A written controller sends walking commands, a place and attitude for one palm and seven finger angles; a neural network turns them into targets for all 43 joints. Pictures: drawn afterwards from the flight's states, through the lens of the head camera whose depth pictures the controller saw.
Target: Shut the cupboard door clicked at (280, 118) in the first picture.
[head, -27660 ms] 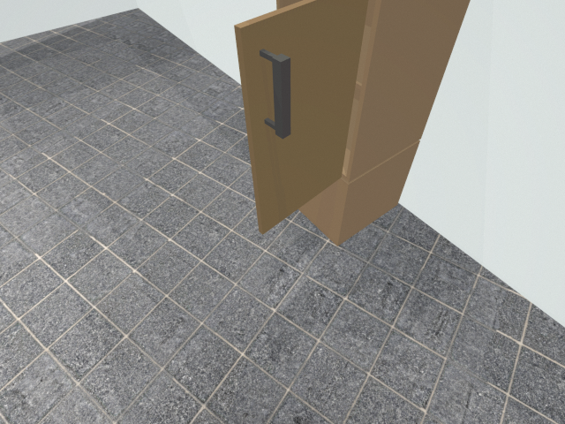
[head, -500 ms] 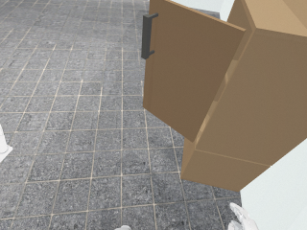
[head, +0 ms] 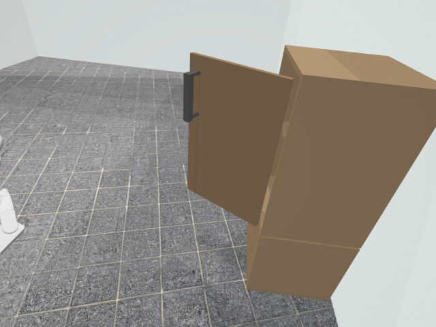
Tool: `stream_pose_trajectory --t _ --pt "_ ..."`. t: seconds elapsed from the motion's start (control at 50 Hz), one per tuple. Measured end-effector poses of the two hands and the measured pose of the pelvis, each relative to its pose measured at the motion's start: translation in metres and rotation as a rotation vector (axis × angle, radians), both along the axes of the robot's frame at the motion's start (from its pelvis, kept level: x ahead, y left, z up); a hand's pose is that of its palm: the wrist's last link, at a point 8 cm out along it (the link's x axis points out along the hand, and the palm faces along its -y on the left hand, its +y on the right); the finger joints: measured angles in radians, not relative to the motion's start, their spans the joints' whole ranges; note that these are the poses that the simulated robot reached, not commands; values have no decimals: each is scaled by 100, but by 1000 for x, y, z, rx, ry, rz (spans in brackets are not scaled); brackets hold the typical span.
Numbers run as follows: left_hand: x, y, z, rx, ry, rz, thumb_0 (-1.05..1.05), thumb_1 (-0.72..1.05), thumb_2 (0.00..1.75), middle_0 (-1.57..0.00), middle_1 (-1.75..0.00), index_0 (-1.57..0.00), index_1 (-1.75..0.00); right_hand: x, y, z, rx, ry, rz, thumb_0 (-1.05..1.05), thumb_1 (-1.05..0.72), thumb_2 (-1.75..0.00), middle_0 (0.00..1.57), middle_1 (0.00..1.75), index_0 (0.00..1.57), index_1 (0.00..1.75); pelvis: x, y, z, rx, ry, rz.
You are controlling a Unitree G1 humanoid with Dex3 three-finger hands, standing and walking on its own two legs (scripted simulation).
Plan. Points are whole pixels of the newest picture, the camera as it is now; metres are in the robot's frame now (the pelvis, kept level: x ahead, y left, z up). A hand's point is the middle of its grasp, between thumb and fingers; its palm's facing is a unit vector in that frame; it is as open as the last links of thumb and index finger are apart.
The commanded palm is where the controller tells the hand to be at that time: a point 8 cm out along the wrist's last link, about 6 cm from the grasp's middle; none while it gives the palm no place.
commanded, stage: stop stepping back and stand still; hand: left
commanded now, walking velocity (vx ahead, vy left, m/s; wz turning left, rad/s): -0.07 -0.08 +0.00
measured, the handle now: (192, 96) +0.82 +0.15 +0.14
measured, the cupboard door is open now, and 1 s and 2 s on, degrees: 60 60 60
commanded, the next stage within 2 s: none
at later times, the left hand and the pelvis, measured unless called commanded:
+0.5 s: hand out of the picture +0.15 +0.34 +0.18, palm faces +0.46 -0.75 -0.47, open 7.4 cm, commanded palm +0.10 +0.35 +0.20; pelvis -0.04 +0.05 +0.02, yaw -1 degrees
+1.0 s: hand out of the picture +0.17 +0.36 +0.18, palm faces +0.37 -0.76 -0.53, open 7.4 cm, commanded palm +0.12 +0.39 +0.20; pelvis -0.02 +0.09 +0.02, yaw +0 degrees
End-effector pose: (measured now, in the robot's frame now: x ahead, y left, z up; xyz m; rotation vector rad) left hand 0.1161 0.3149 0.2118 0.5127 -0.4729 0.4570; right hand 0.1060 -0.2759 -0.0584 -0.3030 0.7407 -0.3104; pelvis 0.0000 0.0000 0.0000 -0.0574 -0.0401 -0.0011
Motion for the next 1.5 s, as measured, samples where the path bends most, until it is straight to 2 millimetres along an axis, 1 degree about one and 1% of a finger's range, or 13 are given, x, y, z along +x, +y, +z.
stream_pose_trajectory --t 0.08,0.14,0.26,0.34,0.4,0.48,0.64,0.78,0.88,1.08,1.2,1.32,1.5 --pt "28 39 -30 -171 -12 90 1 89 90 -21 -31 -21 -31 -14 14 -8 -32 92 -3 1 -90 -90 20 29 19 30 -7 19 -4 12 -2 34" --pt "46 39 -41 -223 83 49 2 90 90 -20 -31 -21 -30 -19 42 2 8 75 25 1 -91 -90 20 29 19 30 -25 27 6 9 -4 16" --pt "27 -3 5 -41 126 -226 2 90 90 -20 -31 -21 -30 -25 95 31 109 21 91 1 -90 -90 20 30 20 30 -36 31 32 -25 36 -28" --pt "8 5 30 86 164 -219 2 89 90 -21 -31 -21 -31 -18 110 32 140 21 108 1 -90 -90 21 30 20 30 -32 36 39 -38 52 -30" --pt "0 29 28 94 225 -93 1 89 90 -22 -31 -22 -31 -9 112 25 159 13 113 1 -90 -90 21 30 20 30 -32 40 39 -17 52 -25" --pt "-8 54 0 6 291 65 1 89 90 -21 -31 -22 -31 1 105 6 157 -11 133 1 -90 -90 21 30 20 30 -41 45 23 28 38 -22" --pt "-3 48 -47 -240 173 43 2 90 90 -21 -31 -21 -31 0 90 4 50 40 119 1 -90 -90 20 30 20 30 -26 54 10 -2 -15 23" --pt "28 59 -2 -84 72 -28 2 89 90 -21 -31 -21 -31 9 102 25 18 -19 125 1 -90 -90 20 30 20 30 -29 67 19 6 14 9" --pt "25 65 31 91 136 -51 2 89 90 -21 -31 -21 -31 13 123 23 104 -19 117 1 -90 -90 20 30 20 30 -24 78 29 -6 63 4" --pt "4 86 -33 -96 378 64 2 89 90 -21 -31 -21 -31 13 140 -1 143 59 144 1 -90 -90 20 30 20 30 -27 86 23 22 48 28" --pt "-16 71 -13 -79 233 24 2 89 90 -21 -31 -22 -31 17 140 14 92 18 199 1 -90 -90 20 30 20 30 -41 82 23 20 33 45" --pt "-37 82 8 0 177 58 2 89 90 -21 -31 -22 -31 17 140 23 104 -45 206 1 -90 -90 20 30 20 30 -56 82 23 7 38 78" --pt "-51 105 -40 -161 175 95 2 89 90 -21 -31 -21 -31 -10 140 10 53 1 163 1 -90 -90 20 30 20 30 -62 98 8 -21 -12 63"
